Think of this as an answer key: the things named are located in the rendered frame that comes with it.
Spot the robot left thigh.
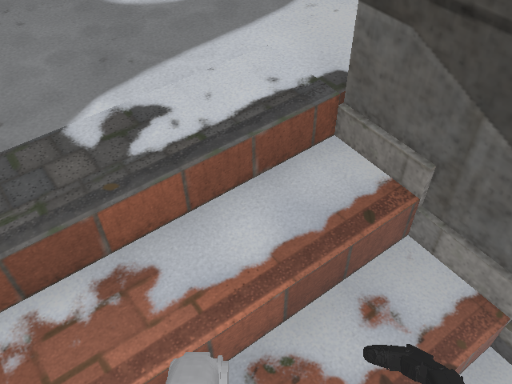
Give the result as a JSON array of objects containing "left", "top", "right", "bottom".
[{"left": 166, "top": 352, "right": 230, "bottom": 384}]

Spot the robot right hand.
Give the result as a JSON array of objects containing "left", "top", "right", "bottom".
[{"left": 363, "top": 344, "right": 465, "bottom": 384}]

